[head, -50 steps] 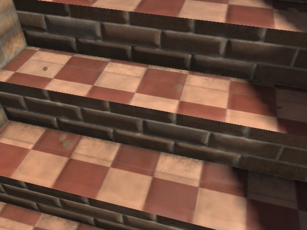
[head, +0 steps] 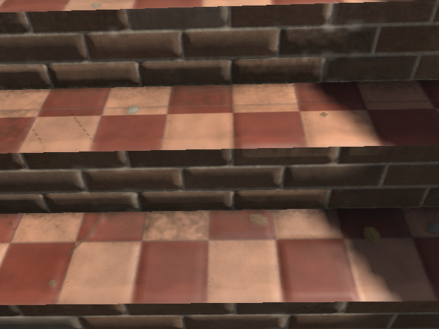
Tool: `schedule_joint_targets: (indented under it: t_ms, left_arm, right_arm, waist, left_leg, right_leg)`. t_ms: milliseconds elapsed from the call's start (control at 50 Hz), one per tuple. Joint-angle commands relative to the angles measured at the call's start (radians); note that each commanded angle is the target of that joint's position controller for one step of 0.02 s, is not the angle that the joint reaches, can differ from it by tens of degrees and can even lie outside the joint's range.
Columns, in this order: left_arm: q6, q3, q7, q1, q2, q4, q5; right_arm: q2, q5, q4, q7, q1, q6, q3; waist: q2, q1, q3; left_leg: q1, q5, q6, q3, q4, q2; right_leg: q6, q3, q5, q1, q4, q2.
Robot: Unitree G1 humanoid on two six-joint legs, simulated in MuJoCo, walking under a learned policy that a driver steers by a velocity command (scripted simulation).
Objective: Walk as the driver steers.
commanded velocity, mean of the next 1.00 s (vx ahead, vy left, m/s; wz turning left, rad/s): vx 0.50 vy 0.00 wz -0.33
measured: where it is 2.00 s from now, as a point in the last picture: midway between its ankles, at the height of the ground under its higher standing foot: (321, 9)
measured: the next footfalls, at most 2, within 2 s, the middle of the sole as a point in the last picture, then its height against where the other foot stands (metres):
left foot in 0.28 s outside the picture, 0.20 m higher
right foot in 0.84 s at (383, 261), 0.20 m higher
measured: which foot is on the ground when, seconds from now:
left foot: up 0.00-0.26, down 0.28-0.88, up 0.90-1.00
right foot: down 0.00-0.30, up 0.32-0.82, down 0.84-1.00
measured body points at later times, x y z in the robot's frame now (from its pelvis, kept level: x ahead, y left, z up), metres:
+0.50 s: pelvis +0.23 +0.02 +0.23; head +0.20 +0.03 +0.67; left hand +0.41 +0.23 +0.10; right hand +0.22 -0.22 +0.08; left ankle +0.28 +0.12 -0.47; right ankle +0.20 -0.13 -0.26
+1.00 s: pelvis +0.45 -0.15 +0.37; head +0.46 -0.14 +0.82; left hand +0.65 +0.01 +0.23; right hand +0.35 -0.35 +0.22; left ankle +0.41 +0.05 -0.12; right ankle +0.51 -0.27 -0.27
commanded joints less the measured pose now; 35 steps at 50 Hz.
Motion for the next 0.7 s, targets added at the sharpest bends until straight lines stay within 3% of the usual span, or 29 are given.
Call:
schedule_joint_targets:
  t_ms: [20,40,60,80,100,140,160,180,200,220,240,260,280,300,320,340,360,380,400,420,440,460,480,520,540,580,620,680,700]
  left_arm:
    - [-0.038,-0.012,-0.032,0.018,0.033,0.053,0.01]
    - [-0.047,-0.011,-0.043,0.024,0.033,0.044,0.009]
    - [-0.056,-0.005,-0.047,0.014,0.037,0.02,0.002]
    - [-0.06,-0.009,-0.038,0.068,0.025,0.023,0.019]
    - [-0.059,-0.024,-0.029,0.162,-0.008,0.066,0.034]
    - [-0.061,-0.032,-0.031,0.241,-0.014,0.094,0.065]
    - [-0.067,-0.024,-0.046,0.242,0.034,0.077,0.078]
    - [-0.069,-0.015,-0.05,0.261,0.068,0.071,0.068]
    - [-0.063,-0.007,-0.069,0.161,0.085,0.035,0.012]
    - [-0.057,-0.01,-0.08,0.221,0.087,0.058,-0.027]
    - [-0.086,-0.009,-0.085,0.224,0.122,0.026,-0.047]
    - [-0.114,0.01,-0.096,0.124,0.19,0.001,-0.04]
    - [-0.134,0.041,-0.095,0.094,0.248,-0.039,-0.078]
    - [-0.143,0.044,-0.101,0.133,0.183,-0.023,-0.025]
    - [-0.134,0.015,-0.119,0.201,0.054,-0.015,0.041]
    - [-0.094,0.002,-0.137,0.183,-0.025,0.049,0.051]
    - [-0.079,0.025,-0.129,0.123,0.043,0.066,-0.029]
    - [-0.065,0.039,-0.107,0.114,0.068,0.077,-0.068]
    - [-0.07,0.04,-0.08,0.04,0.056,0.037,-0.066]
    - [-0.072,0.029,-0.066,-0.009,0.033,0.002,-0.053]
    - [-0.06,0.013,-0.061,-0.023,-0.022,-0.02,-0.046]
    - [-0.046,0.006,-0.059,-0.013,-0.063,-0.036,-0.046]
    - [-0.037,-0.005,-0.064,-0.034,-0.052,-0.061,-0.038]
    - [-0.04,-0.01,-0.062,-0.128,-0.032,-0.107,-0.05]
    - [-0.031,-0.011,-0.063,-0.177,-0.005,-0.124,-0.057]
    - [-0.022,-0.015,-0.059,-0.184,-0.002,-0.128,-0.051]
    - [-0.019,-0.044,-0.013,-0.305,-0.035,-0.198,-0.046]
    - [0.013,-0.077,0.019,-0.417,-0.057,-0.297,-0.055]
    - [0.026,-0.071,0.02,-0.517,-0.016,-0.344,-0.035]
  right_arm:
    - [0.062,-0.009,-0.116,-0.012,-0.058,0.003,0.041]
    - [0.017,0.0,-0.126,-0.026,-0.095,0.002,0.032]
    - [0.021,0.014,-0.133,-0.034,-0.122,0.002,0.036]
    - [0.044,0.022,-0.137,-0.032,-0.146,-0.001,0.05]
    - [0.079,0.014,-0.133,-0.034,-0.156,-0.002,0.067]
    - [0.088,0.011,-0.184,-0.039,-0.247,0.006,0.081]
    - [0.057,0.014,-0.255,-0.054,-0.351,0.018,0.077]
    - [0.033,0.027,-0.309,-0.066,-0.442,0.027,0.069]
    - [0.014,0.015,-0.387,-0.08,-0.611,0.049,0.066]
    - [0.069,0.002,-0.411,-0.072,-0.627,0.086,0.083]
    - [0.06,0.007,-0.412,-0.056,-0.566,0.084,0.064]
    - [0.021,0.022,-0.35,-0.059,-0.374,0.094,0.052]
    - [-0.072,0.022,-0.321,-0.065,-0.262,0.087,0.019]
    - [-0.103,0.01,-0.265,-0.069,-0.064,0.084,-0.007]
    - [-0.117,-0.001,-0.199,-0.074,0.133,0.094,-0.015]
    - [-0.149,-0.041,-0.144,-0.078,0.249,0.108,-0.027]
    - [-0.147,-0.033,-0.16,-0.076,0.159,0.069,-0.027]
    - [-0.094,0.006,-0.128,-0.064,0.045,0.051,-0.02]
    - [0.029,0.003,-0.057,-0.058,0.017,0.038,0.009]
    - [0.14,0.011,-0.001,-0.057,-0.008,0.025,0.035]
    - [0.215,0.021,0.021,-0.06,-0.053,0.011,0.055]
    - [0.23,0.026,0.017,-0.069,-0.105,-0.007,0.054]
    - [0.203,0.015,0.026,-0.067,-0.08,-0.018,0.046]
    - [0.142,-0.024,0.006,-0.05,-0.095,-0.029,0.025]
    - [0.119,-0.037,0.013,-0.042,-0.073,-0.026,0.02]
    - [0.098,-0.053,0.06,-0.035,0.026,-0.021,0.019]
    - [0.114,-0.076,0.152,-0.036,0.259,-0.024,0.037]
    - [0.15,-0.103,0.209,-0.023,0.314,-0.037,0.061]
    - [0.134,-0.097,0.213,-0.012,0.312,-0.048,0.058]
  waist:
    - [-0.045,-0.127,0.1]
    - [-0.033,-0.148,0.071]
    - [-0.06,-0.14,0.065]
    - [-0.102,-0.117,0.076]
    - [-0.149,-0.096,0.083]
    - [-0.064,-0.064,0.111]
    - [-0.004,-0.05,0.069]
    - [-0.08,-0.018,0.063]
    - [-0.067,-0.033,0.091]
    - [-0.175,-0.042,0.066]
    - [-0.288,-0.082,0.085]
    - [-0.285,-0.172,0.035]
    - [-0.235,-0.198,-0.043]
    - [-0.071,-0.207,-0.253]
    - [0.134,-0.237,-0.397]
    - [0.368,-0.306,-0.228]
    - [0.228,-0.272,0.033]
    - [0.152,-0.193,0.134]
    - [-0.04,-0.129,0.148]
    - [-0.115,-0.081,0.125]
    - [-0.115,-0.035,0.132]
    - [-0.06,0.0,0.139]
    - [-0.066,0.016,0.121]
    - [-0.054,-0.001,0.129]
    - [-0.017,-0.019,0.126]
    - [0.012,-0.04,0.163]
    - [-0.022,-0.116,0.18]
    - [0.001,-0.097,0.167]
    - [-0.016,-0.104,0.142]
  left_leg:
    - [-0.567,-0.106,0.02,-0.013,0.292,-0.01]
    - [-0.574,-0.099,0.02,0.056,0.275,0.037]
    - [-0.532,-0.139,0.004,0.128,0.29,0.071]
    - [-0.537,-0.185,-0.01,0.166,0.433,0.065]
    - [-0.631,-0.25,-0.008,0.15,0.577,0.053]
    - [-0.705,-0.246,0.013,0.147,0.47,0.086]
    - [-0.579,-0.155,-0.029,0.212,0.225,0.101]
    - [-0.52,-0.208,-0.067,0.248,0.145,0.117]
    - [-0.261,-0.504,-0.095,0.313,-0.178,0.116]
    - [-0.04,-0.622,-0.13,0.361,-0.294,0.074]
    - [0.065,-0.636,-0.174,0.446,-0.311,0.01]
    - [0.074,-0.432,-0.172,0.377,-0.38,-0.008]
    - [0.057,-0.539,-0.165,0.384,-0.609,-0.072]
    - [0.35,-0.266,-0.044,0.169,-0.668,0.007]
    - [0.675,-0.402,0.093,-0.232,-0.973,0.151]
    - [0.68,-0.86,0.226,-0.759,-1.368,0.366]
    - [0.44,-1.293,0.138,-0.824,-1.423,0.38]
    - [0.305,-1.237,0.114,-0.707,-1.378,0.388]
    - [0.292,-1.061,0.087,-0.496,-1.357,0.374]
    - [0.298,-0.892,0.03,-0.306,-1.314,0.344]
    - [0.285,-0.744,-0.02,-0.142,-1.319,0.296]
    - [0.267,-0.646,-0.033,-0.023,-1.37,0.266]
    - [0.272,-0.56,-0.044,0.078,-1.423,0.256]
    - [0.241,-0.488,-0.051,0.234,-1.534,0.225]
    - [0.246,-0.496,-0.039,0.228,-1.578,0.258]
    - [0.357,-0.515,-0.007,0.18,-1.607,0.296]
    - [0.705,-0.495,0.015,0.102,-1.605,0.368]
    - [0.832,-0.409,-0.004,0.155,-1.671,0.394]
    - [0.781,-0.399,-0.005,0.239,-1.737,0.364]
  right_leg:
    - [-0.114,0.399,0.405,0.303,-0.479,-0.178]
    - [-0.069,0.346,0.409,0.299,-0.521,-0.182]
    - [-0.077,0.312,0.361,0.24,-0.579,-0.178]
    - [-0.102,0.33,0.32,0.188,-0.602,-0.162]
    - [-0.131,0.377,0.235,0.233,-0.608,-0.172]
    - [-0.133,0.386,0.121,0.271,-0.623,-0.176]
    - [-0.123,0.376,0.174,0.213,-0.66,-0.158]
    - [-0.141,0.356,0.285,0.179,-0.694,-0.153]
    - [-0.178,0.35,0.34,-0.014,-0.89,-0.19]
    - [-0.258,0.412,0.458,-0.096,-0.981,-0.252]
    - [-0.303,0.436,1.043,-0.036,-0.957,-0.301]
    - [-0.294,0.419,1.698,0.184,-0.822,-0.386]
    - [-0.285,0.369,2.076,0.444,-0.68,-0.38]
    - [-0.216,0.302,2.218,0.411,-0.339,-0.313]
    - [-0.196,0.319,1.762,0.146,-0.085,-0.204]
    - [-0.124,0.325,0.582,-0.201,0.484,-0.015]
    - [-0.128,0.318,0.587,-0.431,0.848,-0.08]
    - [-0.124,0.283,0.598,-0.452,0.972,-0.1]
    - [-0.16,0.274,0.541,-0.489,0.999,-0.094]
    - [-0.194,0.28,0.546,-0.508,0.972,-0.106]
    - [-0.212,0.28,0.535,-0.521,0.925,-0.122]
    - [-0.209,0.26,0.461,-0.526,0.921,-0.13]
    - [-0.186,0.189,0.471,-0.531,0.888,-0.158]
    - [-0.182,0.088,0.435,-0.493,0.832,-0.156]
    - [-0.178,0.077,0.425,-0.507,0.889,-0.192]
    - [-0.201,0.1,0.334,-0.673,1.182,-0.169]
    - [-0.247,0.196,0.327,-1.019,1.172,-0.182]
    - [-0.274,0.146,0.305,-1.133,1.097,-0.236]
    - [-0.265,0.049,0.315,-1.033,0.899,-0.283]
Velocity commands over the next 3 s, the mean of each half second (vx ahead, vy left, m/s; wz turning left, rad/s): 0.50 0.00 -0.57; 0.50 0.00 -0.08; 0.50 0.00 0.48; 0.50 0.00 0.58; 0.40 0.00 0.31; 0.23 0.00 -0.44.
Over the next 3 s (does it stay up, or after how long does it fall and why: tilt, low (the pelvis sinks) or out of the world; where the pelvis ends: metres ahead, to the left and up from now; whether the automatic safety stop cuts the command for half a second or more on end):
stays up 1.26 -0.09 0.87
